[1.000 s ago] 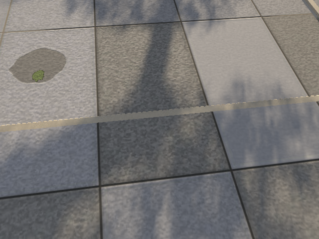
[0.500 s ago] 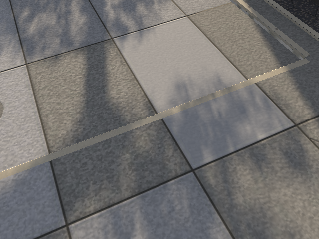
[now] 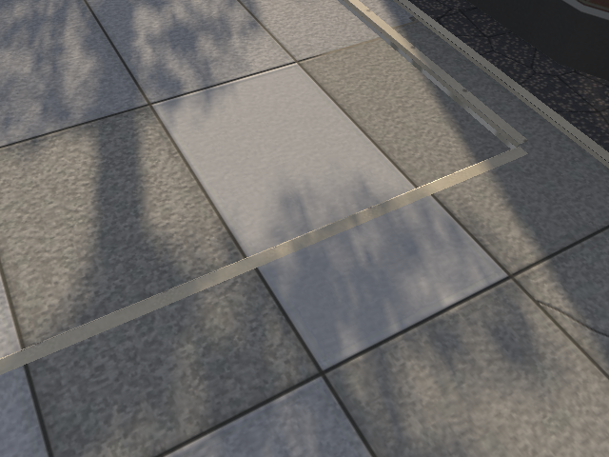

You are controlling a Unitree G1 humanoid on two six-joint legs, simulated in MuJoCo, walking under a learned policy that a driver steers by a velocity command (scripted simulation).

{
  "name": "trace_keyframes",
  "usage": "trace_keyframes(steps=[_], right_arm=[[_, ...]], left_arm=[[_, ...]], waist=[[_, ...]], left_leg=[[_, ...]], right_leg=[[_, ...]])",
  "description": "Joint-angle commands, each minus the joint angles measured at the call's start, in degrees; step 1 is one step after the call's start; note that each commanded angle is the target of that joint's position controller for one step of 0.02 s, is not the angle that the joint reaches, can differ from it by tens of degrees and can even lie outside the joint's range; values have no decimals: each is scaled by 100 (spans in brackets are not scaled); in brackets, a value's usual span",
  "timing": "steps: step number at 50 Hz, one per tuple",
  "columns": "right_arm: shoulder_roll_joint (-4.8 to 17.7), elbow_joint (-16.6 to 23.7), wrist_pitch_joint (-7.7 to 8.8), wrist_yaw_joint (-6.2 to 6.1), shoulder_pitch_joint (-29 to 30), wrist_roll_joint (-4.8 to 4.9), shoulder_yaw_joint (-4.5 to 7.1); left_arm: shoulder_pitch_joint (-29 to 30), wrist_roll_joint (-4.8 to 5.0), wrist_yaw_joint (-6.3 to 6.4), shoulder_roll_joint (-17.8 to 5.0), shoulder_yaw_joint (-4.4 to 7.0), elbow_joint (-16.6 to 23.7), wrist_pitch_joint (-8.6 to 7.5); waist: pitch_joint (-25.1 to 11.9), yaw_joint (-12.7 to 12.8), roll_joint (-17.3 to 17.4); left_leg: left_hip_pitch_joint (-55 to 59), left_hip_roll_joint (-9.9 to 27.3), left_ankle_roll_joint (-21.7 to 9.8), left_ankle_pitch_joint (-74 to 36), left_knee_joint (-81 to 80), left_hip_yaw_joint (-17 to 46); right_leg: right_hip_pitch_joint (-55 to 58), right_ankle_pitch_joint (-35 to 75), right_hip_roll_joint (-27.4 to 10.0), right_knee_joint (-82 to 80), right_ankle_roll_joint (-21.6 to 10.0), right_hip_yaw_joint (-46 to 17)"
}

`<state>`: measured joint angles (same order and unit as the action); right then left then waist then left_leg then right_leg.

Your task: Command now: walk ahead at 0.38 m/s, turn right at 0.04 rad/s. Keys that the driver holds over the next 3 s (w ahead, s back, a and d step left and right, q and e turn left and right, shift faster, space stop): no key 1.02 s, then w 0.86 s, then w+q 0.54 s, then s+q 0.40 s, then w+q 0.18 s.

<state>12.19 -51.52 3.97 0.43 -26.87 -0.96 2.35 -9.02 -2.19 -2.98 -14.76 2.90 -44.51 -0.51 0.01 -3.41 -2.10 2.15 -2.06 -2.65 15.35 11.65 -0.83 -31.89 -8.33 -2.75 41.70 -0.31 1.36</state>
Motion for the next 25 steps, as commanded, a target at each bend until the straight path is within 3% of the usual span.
trace_keyframes(steps=[1, 3, 5, 6, 7, 8, 9, 10, 11, 12, 15, 17, 22, 25], right_arm=[[852, 75, 70, -36, -260, -18, 173], [885, -11, 36, -57, -218, -9, 169], [875, -80, 16, -76, -115, 67, 143], [771, 17, 38, -88, -33, 115, 92], [137, 216, 25, -86, -506, 295, -75], [718, 49, -58, -166, -527, 153, 116], [687, 52, -121, -170, -287, 91, 131], [483, 50, -119, -134, -27, 40, 60], [420, 27, -155, -109, 93, 6, 61], [435, -7, -223, -81, 68, -66, 75], [241, -196, -368, -35, -141, -65, 52], [168, -222, -438, -65, 61, -67, 20], [213, -231, -552, -177, 763, -52, -31], [134, -352, -496, -222, 788, -58, -80]], left_arm=[[1045, 25, 9, -150, -26, 636, -164], [739, 33, 77, -143, -23, 539, -213], [-384, -24, 202, -293, 58, 119, -315], [-1154, -129, 275, -570, 130, -59, -389], [-1773, -191, 342, -1270, 280, -116, -385], [-1924, 146, 330, -1272, 316, -252, -315], [-1336, 231, 312, -923, 206, -206, -312], [-825, 214, 307, -472, 75, -146, -335], [-534, 192, 316, -215, -16, -144, -350], [-430, 199, 338, -109, -64, -198, -361], [-470, 139, 354, -167, -99, -370, -443], [-447, 114, 360, -190, -124, -472, -456], [-767, 81, 388, -262, -136, -781, -297], [-647, 142, 425, -225, -162, -875, -203]], waist=[[697, -115, 884], [552, 64, 905], [-52, 604, 641], [-659, 922, 457], [-1585, 904, -938], [-1795, 923, -809], [-1141, 602, -397], [-588, 475, -226], [-288, 308, -203], [-162, 171, -311], [-387, -44, -260], [-332, -65, -297], [-134, 246, -407], [93, 118, -106]], left_leg=[[-284, 1395, -851, -1839, -129, 763], [-409, 1430, -708, -3226, 401, 663], [-608, 1090, -399, -4411, 1769, 326], [-1345, 886, -224, -3232, 2772, 192], [-2928, 131, 84, 149, 4817, -338], [-2985, -192, 55, 1736, 5748, 159], [-3043, 113, 9, 1494, 5991, 473], [-3107, 279, 7, 1218, 5763, 418], [-3014, 458, 24, 995, 5404, 377], [-2774, 509, 83, 811, 5130, 306], [-2126, 356, 203, 397, 4691, 162], [-2000, 372, 239, 261, 4045, 108], [-1654, 353, 183, 158, 2840, -38], [-1038, 317, 66, -307, 1653, -85]], right_leg=[[-172, -134, 173, -606, -95, 291], [611, -214, 373, -877, -269, 390], [2205, 409, 607, -1634, -491, 377], [3491, 766, -92, -1617, -655, -257], [5136, 2321, -2026, -1568, -1385, -2486], [4538, 3733, -2327, -1935, -1818, -3268], [3907, 3756, -1986, -1944, -1720, -2354], [3275, 3773, -1685, -2136, -1544, -1755], [2855, 3700, -1360, -2315, -1298, -1312], [2495, 3773, -1128, -2445, -1164, -1012], [2062, 4332, -934, -2519, -1173, -489], [1888, 3920, -856, -2572, -1167, -341], [1615, 1449, -863, -2711, -1185, -621], [1286, 129, -788, -2540, -1011, -825]])
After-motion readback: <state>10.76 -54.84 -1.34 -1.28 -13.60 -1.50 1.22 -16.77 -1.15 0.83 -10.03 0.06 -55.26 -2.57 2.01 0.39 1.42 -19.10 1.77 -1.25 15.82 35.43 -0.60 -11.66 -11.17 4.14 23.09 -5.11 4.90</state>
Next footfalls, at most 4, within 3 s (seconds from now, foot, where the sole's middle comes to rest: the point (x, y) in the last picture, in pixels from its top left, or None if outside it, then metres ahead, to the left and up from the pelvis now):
0.12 right None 0.20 -0.12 -0.78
0.54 left None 0.21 0.07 -0.78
1.38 left None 0.30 0.10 -0.78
1.84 right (314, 394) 0.64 -0.06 -0.78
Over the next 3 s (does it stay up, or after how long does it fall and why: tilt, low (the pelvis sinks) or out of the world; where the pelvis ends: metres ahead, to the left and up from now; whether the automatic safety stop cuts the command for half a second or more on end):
stays up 0.98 0.07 -0.02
